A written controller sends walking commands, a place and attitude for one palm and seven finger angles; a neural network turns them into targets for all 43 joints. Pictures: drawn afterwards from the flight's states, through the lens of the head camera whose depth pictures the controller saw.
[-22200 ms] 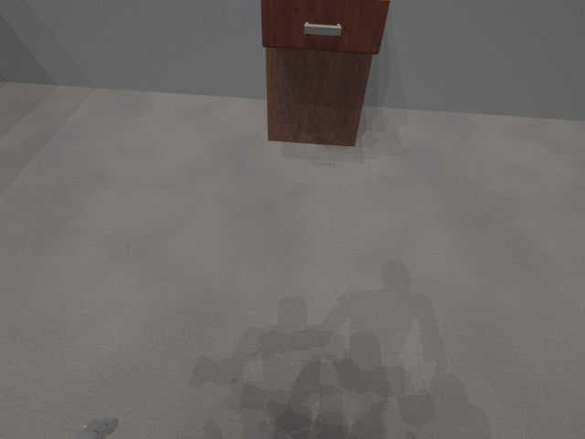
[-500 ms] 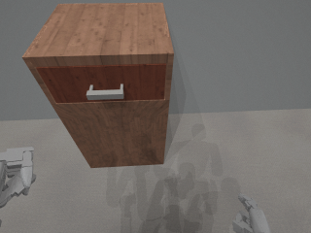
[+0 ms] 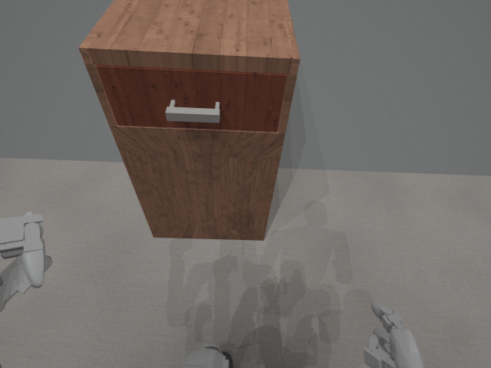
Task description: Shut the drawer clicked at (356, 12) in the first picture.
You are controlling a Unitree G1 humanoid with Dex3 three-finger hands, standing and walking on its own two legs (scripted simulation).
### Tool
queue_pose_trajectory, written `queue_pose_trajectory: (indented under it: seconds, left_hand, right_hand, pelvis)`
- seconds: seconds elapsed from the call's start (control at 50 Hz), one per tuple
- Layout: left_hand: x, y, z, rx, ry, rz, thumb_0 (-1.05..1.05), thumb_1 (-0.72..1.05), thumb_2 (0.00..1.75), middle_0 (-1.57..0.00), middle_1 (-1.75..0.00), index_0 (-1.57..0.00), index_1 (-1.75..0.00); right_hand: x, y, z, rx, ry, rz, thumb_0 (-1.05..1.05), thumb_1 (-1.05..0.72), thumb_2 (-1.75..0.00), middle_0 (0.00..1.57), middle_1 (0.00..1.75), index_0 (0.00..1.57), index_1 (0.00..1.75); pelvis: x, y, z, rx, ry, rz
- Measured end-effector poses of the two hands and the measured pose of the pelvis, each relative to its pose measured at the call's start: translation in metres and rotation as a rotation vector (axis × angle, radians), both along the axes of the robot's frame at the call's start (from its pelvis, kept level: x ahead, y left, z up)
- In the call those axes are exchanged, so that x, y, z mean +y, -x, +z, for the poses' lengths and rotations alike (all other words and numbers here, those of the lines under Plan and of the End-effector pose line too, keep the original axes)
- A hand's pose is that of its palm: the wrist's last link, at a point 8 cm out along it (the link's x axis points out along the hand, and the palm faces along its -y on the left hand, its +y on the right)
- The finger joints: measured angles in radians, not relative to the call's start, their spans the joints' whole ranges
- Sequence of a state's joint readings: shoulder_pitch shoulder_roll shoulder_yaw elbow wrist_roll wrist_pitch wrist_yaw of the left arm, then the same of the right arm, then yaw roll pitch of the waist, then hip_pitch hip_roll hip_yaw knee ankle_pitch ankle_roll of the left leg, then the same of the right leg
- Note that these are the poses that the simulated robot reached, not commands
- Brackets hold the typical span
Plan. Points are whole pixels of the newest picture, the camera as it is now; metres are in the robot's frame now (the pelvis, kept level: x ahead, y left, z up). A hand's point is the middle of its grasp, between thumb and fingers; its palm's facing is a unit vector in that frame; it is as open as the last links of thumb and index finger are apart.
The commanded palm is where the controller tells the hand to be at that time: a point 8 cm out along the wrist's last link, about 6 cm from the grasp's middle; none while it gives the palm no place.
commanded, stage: step back with the hand held close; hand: left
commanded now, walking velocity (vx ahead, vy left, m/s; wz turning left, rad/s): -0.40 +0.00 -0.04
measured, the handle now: (194, 109) +0.70 +0.18 -0.01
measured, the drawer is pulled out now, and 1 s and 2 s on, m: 0.00 0.00 0.00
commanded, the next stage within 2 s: stop stepping back and stand still in 0.22 s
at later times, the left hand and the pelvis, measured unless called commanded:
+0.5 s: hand out of the picture +0.10 +0.25 +0.19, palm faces +0.34 -0.85 -0.40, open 3.3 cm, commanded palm +0.05 +0.28 +0.19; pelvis -0.10 +0.02 -0.01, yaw -5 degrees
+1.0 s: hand out of the picture +0.02 +0.28 +0.17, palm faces +0.38 -0.85 -0.36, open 3.3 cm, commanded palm -0.06 +0.32 +0.19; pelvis -0.21 +0.05 +0.00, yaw -5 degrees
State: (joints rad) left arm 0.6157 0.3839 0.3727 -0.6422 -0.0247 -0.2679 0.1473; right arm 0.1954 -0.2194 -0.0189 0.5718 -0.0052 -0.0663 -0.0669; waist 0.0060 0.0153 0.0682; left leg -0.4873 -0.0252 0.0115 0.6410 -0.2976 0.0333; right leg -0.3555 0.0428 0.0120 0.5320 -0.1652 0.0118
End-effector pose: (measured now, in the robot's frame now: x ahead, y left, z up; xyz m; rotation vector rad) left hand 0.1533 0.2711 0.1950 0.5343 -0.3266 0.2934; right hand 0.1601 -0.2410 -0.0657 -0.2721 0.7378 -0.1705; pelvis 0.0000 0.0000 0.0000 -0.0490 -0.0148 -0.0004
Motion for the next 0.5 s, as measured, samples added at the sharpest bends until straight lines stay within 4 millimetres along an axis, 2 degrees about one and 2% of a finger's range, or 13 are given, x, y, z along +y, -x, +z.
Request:
queue_pose_trajectory:
  seconds: [0.14,0.24,0.3,0.36,0.42,0.5]
  left_hand:
    - [0.019,0.006,0.003,-0.033,-0.051,-0.021,0.02,0.88,0.89,-1.41,-1.60,-1.41,-1.60]
    - [0.028,0.038,0.017,-0.050,-0.072,-0.002,0.02,0.88,0.89,-1.40,-1.60,-1.41,-1.60]
    - [0.022,0.061,0.015,-0.033,-0.061,-0.013,0.02,0.88,0.89,-1.40,-1.60,-1.41,-1.60]
    - [0.010,0.082,0.008,-0.041,-0.071,-0.047,0.02,0.89,0.90,-1.40,-1.60,-1.41,-1.60]
    - [0.007,0.093,0.007,-0.052,-0.034,-0.075,0.02,0.88,0.89,-1.41,-1.60,-1.41,-1.60]
    - [0.017,0.094,0.006,-0.090,0.015,-0.067,0.02,0.88,0.89,-1.41,-1.60,-1.41,-1.60]
  right_hand:
    - [0.003,0.037,0.003,0.001,0.032,-0.052,0.02,-0.90,-0.90,0.20,0.30,0.20,0.30]
    - [0.016,0.056,0.006,0.020,-0.007,-0.015,0.02,-0.90,-0.90,0.20,0.30,0.20,0.30]
    - [0.023,0.062,0.003,-0.002,-0.025,0.021,0.02,-0.90,-0.90,0.20,0.30,0.20,0.30]
    - [0.027,0.070,-0.008,-0.035,-0.043,0.054,0.02,-0.90,-0.90,0.20,0.30,0.20,0.30]
    - [0.030,0.091,-0.013,-0.004,-0.054,0.027,0.02,-0.90,-0.90,0.20,0.30,0.20,0.30]
    - [0.029,0.118,-0.005,-0.026,-0.048,-0.050,0.02,-0.90,-0.90,0.20,0.30,0.20,0.30]
  pelvis:
    - [0.011,0.027,0.000,0.008,0.051,0.025]
    - [0.009,0.046,0.005,0.067,0.056,0.031]
    - [0.007,0.061,0.002,0.097,0.039,0.000]
    - [0.005,0.085,-0.009,0.096,0.004,-0.046]
    - [0.010,0.096,-0.006,0.045,0.019,-0.048]
    - [0.016,0.098,-0.005,0.020,-0.019,-0.081]
